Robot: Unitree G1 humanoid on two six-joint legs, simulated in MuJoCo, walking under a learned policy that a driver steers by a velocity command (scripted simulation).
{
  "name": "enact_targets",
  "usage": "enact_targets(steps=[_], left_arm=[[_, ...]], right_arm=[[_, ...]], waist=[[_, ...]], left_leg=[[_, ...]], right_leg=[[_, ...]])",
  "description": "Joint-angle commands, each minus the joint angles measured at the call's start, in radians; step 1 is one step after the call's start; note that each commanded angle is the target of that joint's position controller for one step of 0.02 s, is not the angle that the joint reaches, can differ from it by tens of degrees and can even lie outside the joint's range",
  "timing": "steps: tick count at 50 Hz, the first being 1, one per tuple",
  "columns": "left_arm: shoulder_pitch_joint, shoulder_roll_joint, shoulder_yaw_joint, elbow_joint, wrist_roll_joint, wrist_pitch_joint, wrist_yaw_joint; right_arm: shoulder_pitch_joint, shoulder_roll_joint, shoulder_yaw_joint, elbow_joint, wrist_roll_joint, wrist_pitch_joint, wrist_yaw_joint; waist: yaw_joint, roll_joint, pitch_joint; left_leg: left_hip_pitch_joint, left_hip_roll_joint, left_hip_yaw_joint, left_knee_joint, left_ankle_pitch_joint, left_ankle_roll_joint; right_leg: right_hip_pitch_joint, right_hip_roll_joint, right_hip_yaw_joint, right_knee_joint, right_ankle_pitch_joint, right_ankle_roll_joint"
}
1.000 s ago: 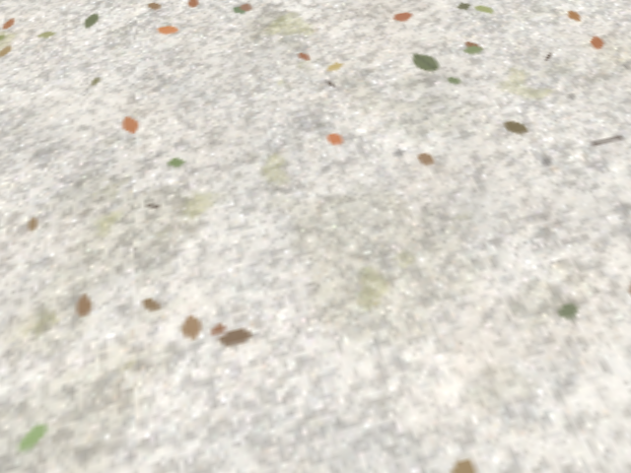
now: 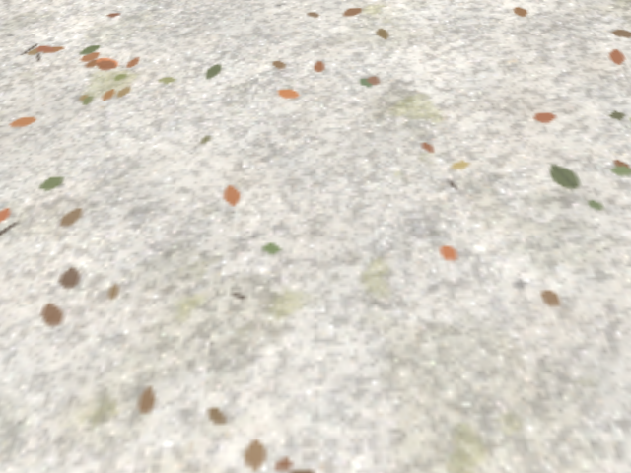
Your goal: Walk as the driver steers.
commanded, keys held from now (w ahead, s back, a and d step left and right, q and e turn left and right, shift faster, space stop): w+e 0.20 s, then w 0.40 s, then w+q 0.06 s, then q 0.34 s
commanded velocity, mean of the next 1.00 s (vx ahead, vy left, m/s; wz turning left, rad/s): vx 0.42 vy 0.00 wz -0.10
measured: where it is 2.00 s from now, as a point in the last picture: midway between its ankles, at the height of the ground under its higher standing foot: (389, 460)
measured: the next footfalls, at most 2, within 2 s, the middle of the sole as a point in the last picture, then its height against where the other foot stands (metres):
left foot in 0.24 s outside the picture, level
right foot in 0.74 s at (431, 451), level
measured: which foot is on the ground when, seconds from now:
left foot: up 0.00-0.22, down 0.24-0.74, up 0.76-1.00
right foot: down 0.00-0.24, up 0.26-0.72, down 0.74-1.00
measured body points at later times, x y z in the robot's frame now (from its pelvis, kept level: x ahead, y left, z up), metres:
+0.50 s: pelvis +0.29 +0.02 +0.00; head +0.31 +0.03 +0.45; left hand +0.46 +0.25 -0.12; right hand +0.25 -0.25 -0.13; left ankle +0.29 +0.11 -0.75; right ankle +0.30 -0.13 -0.68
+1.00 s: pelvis +0.47 -0.07 +0.00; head +0.51 -0.10 +0.45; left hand +0.57 +0.18 -0.12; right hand +0.53 -0.35 -0.15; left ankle +0.52 +0.05 -0.67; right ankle +0.48 -0.15 -0.75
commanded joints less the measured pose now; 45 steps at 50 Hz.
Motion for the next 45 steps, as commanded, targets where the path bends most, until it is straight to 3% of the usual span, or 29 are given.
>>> enact_targets(steps=[1,6,8,10,11,12,13,14,15,16,17,19,22,26,28,31,33,35,36,37,38,39,40,41,42,43,45], left_arm=[[0.037,0.147,0.033,-0.043,-0.002,-0.011,0.007],[0.106,0.164,0.037,-0.035,0.009,0.0,0.018],[0.078,0.18,0.042,-0.045,0.014,0.001,0.028],[0.024,0.203,0.048,-0.063,0.017,-0.002,0.027],[0.012,0.204,0.048,-0.065,0.012,-0.009,0.018],[0.027,0.139,0.031,-0.094,0.004,-0.019,0.01],[0.186,0.046,0.014,-0.1,-0.029,-0.011,0.012],[0.164,0.143,0.025,-0.068,0.013,0.002,0.021],[0.075,0.143,0.028,-0.072,0.025,0.005,0.013],[0.016,0.122,0.023,-0.086,0.028,0.003,0.006],[-0.012,0.116,0.023,-0.093,0.035,0.009,-0.001],[-0.01,0.099,0.019,-0.096,0.044,0.026,-0.014],[-0.071,0.088,0.013,-0.115,0.048,0.036,-0.023],[-0.254,0.071,-0.009,-0.174,0.045,0.031,-0.037],[-0.331,0.058,-0.021,-0.195,0.038,0.025,-0.041],[-0.402,0.074,-0.024,-0.217,0.033,0.019,-0.034],[-0.407,0.087,-0.021,-0.227,0.033,0.013,-0.026],[-0.278,0.092,-0.013,-0.184,0.043,-0.006,-0.009],[-0.144,0.126,0.0,-0.139,0.06,-0.023,0.004],[0.014,0.209,0.019,-0.122,0.081,-0.035,0.021],[0.018,0.305,0.045,-0.126,0.061,-0.017,0.023],[-0.006,0.23,0.034,-0.131,0.021,-0.004,0.02],[-0.088,0.161,0.012,-0.14,0.019,-0.007,0.02],[-0.147,0.11,-0.002,-0.147,0.022,-0.009,0.021],[-0.171,0.086,-0.01,-0.149,0.02,-0.01,0.027],[-0.185,0.082,-0.01,-0.147,0.019,-0.009,0.033],[-0.176,0.097,-0.005,-0.143,0.02,-0.015,0.037]], right_arm=[[-0.109,-0.052,-0.003,-0.094,0.004,-0.002,0.006],[-0.251,-0.058,0.009,-0.15,0.023,-0.011,0.005],[-0.222,-0.083,0.003,-0.151,0.026,-0.016,-0.001],[-0.054,-0.132,-0.016,-0.1,0.027,-0.027,-0.017],[0.085,-0.16,-0.028,-0.064,0.02,-0.039,-0.03],[0.24,-0.228,-0.043,-0.057,-0.005,-0.046,-0.049],[0.233,-0.301,-0.063,-0.052,-0.017,-0.033,-0.048],[0.187,-0.216,-0.056,-0.051,0.01,-0.021,-0.037],[0.117,-0.129,-0.036,-0.058,0.02,-0.022,-0.031],[0.081,-0.089,-0.025,-0.049,0.017,-0.027,-0.025],[0.085,-0.081,-0.021,-0.035,0.016,-0.032,-0.026],[0.116,-0.084,-0.019,0.002,0.025,-0.049,-0.023],[0.162,-0.103,-0.025,0.037,0.037,-0.069,-0.016],[0.2,-0.106,-0.027,0.071,0.039,-0.062,-0.012],[0.233,-0.117,-0.03,0.09,0.04,-0.058,-0.01],[0.297,-0.136,-0.034,0.122,0.039,-0.051,-0.01],[0.308,-0.15,-0.037,0.137,0.037,-0.043,-0.014],[0.298,-0.151,-0.037,0.15,0.041,-0.033,-0.021],[0.306,-0.131,-0.029,0.152,0.05,-0.032,-0.023],[0.293,-0.081,-0.014,0.108,0.06,-0.036,-0.025],[0.417,0.002,0.0,0.101,0.088,-0.026,-0.039],[0.366,-0.115,-0.034,0.125,0.055,-0.003,-0.054],[0.317,-0.097,-0.039,0.116,0.052,0.003,-0.051],[0.293,-0.074,-0.039,0.116,0.048,0.01,-0.047],[0.275,-0.069,-0.045,0.116,0.038,0.023,-0.039],[0.284,-0.059,-0.046,0.116,0.03,0.039,-0.03],[0.277,-0.039,-0.05,0.103,0.03,0.058,-0.019]], waist=[[0.006,-0.096,0.03],[0.058,-0.106,0.006],[0.027,-0.111,-0.002],[-0.049,-0.108,-0.077],[-0.12,-0.068,-0.157],[-0.164,0.023,-0.298],[-0.078,0.253,-0.394],[-0.069,0.11,-0.309],[-0.06,0.017,-0.16],[-0.051,-0.016,-0.089],[-0.04,0.018,-0.057],[-0.014,0.061,-0.049],[-0.008,0.05,-0.041],[-0.035,0.043,0.01],[-0.056,0.045,0.017],[-0.081,0.047,0.021],[-0.071,0.047,0.025],[-0.007,0.023,-0.017],[0.041,-0.012,-0.103],[0.094,-0.12,-0.244],[0.05,-0.322,-0.366],[0.052,-0.144,-0.309],[0.013,-0.127,-0.19],[-0.015,-0.118,-0.125],[-0.031,-0.141,-0.088],[-0.05,-0.162,-0.08],[-0.068,-0.148,-0.104]], left_leg=[[-0.024,-0.033,0.057,-0.149,0.124,-0.03],[0.028,-0.08,0.053,-0.325,0.203,-0.012],[0.109,-0.088,0.027,-0.393,0.165,0.011],[0.345,-0.127,0.03,-0.447,0.085,0.047],[0.535,-0.094,0.018,-0.498,0.107,0.078],[0.754,0.128,-0.199,-0.508,-0.075,0.131],[0.953,0.375,-0.661,-0.597,-0.105,0.275],[0.844,0.338,-0.732,-0.642,-0.24,0.281],[0.693,0.281,-0.564,-0.669,-0.232,0.256],[0.595,0.229,-0.439,-0.694,-0.118,0.234],[0.541,0.187,-0.345,-0.709,-0.012,0.214],[0.484,0.145,-0.24,-0.728,0.145,0.202],[0.486,0.146,-0.175,-0.769,0.206,0.226],[0.465,0.109,-0.081,-0.831,0.175,0.217],[0.459,0.094,-0.041,-0.829,0.215,0.205],[0.501,0.116,-0.047,-0.791,0.28,0.195],[0.541,0.139,-0.076,-0.741,0.344,0.19],[0.558,0.103,-0.059,-0.564,0.581,0.156],[0.502,0.046,-0.024,-0.392,0.572,0.126],[0.33,-0.018,0.017,-0.13,0.228,0.091],[0.099,-0.158,0.082,0.159,-0.404,0.063],[0.075,-0.112,-0.007,0.244,-0.39,0.071],[0.057,-0.083,-0.015,0.254,-0.336,0.07],[0.064,-0.053,-0.006,0.22,-0.283,0.061],[0.082,-0.037,-0.002,0.19,-0.241,0.051],[0.115,-0.041,0.013,0.188,-0.21,0.038],[0.137,-0.061,0.029,0.197,-0.161,0.026]], right_leg=[[-0.049,-0.219,0.194,-0.095,0.407,-0.103],[0.048,-0.237,0.246,-0.022,0.534,-0.07],[0.072,-0.256,0.28,0.025,0.564,-0.051],[0.047,-0.231,0.274,0.187,0.721,-0.015],[-0.003,-0.184,0.228,0.365,0.682,0.003],[-0.125,-0.136,0.173,0.621,0.395,0.016],[-0.416,0.02,0.059,0.9,-0.338,0.047],[-0.504,-0.061,0.062,0.976,-0.295,0.033],[-0.501,-0.095,0.063,0.961,-0.195,0.036],[-0.489,-0.119,0.057,0.918,-0.146,0.04],[-0.473,-0.138,0.052,0.881,-0.134,0.045],[-0.425,-0.144,0.043,0.831,-0.131,0.059],[-0.474,-0.155,0.027,0.765,-0.089,0.076],[-0.506,-0.201,-0.045,0.545,0.065,0.105],[-0.456,-0.199,-0.084,0.43,0.118,0.107],[-0.402,-0.182,-0.113,0.338,0.119,0.095],[-0.372,-0.168,-0.113,0.295,0.07,0.079],[-0.203,-0.124,-0.119,0.181,0.083,0.058],[-0.004,-0.15,-0.094,0.137,0.155,0.038],[0.243,-0.395,0.127,0.155,0.33,-0.003],[0.4,-0.646,0.405,0.126,0.629,-0.142],[0.299,-0.59,0.348,0.131,0.703,-0.144],[0.194,-0.54,0.206,0.119,0.777,-0.118],[0.104,-0.492,0.112,0.086,0.776,-0.083],[0.042,-0.455,0.051,0.057,0.741,-0.055],[-0.01,-0.432,0.0,0.037,0.732,-0.045],[-0.039,-0.429,-0.055,0.023,0.77,-0.057]])
Velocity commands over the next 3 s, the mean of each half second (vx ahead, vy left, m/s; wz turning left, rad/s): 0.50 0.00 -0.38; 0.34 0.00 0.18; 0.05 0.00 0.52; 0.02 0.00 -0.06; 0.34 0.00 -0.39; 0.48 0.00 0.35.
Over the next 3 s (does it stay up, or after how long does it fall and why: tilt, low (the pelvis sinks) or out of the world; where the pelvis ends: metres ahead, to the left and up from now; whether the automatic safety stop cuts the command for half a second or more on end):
stays up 0.92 -0.14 -0.03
